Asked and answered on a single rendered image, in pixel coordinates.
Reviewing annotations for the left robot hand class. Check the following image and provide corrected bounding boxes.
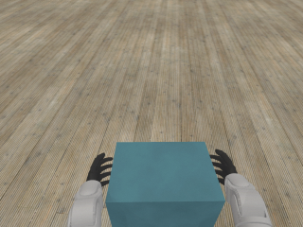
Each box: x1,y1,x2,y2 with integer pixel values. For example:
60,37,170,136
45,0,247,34
86,152,114,187

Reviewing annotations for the carton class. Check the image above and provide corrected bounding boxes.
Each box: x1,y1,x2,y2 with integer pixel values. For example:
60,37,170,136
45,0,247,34
105,141,225,227

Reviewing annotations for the right robot hand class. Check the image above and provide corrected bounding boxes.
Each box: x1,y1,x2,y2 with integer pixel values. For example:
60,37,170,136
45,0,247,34
209,149,238,185

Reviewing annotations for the right robot forearm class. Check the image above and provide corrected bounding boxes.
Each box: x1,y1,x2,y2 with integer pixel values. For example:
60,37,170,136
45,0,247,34
224,173,273,227

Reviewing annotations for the left robot forearm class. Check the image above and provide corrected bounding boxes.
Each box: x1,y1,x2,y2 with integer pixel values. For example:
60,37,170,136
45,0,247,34
66,180,104,227

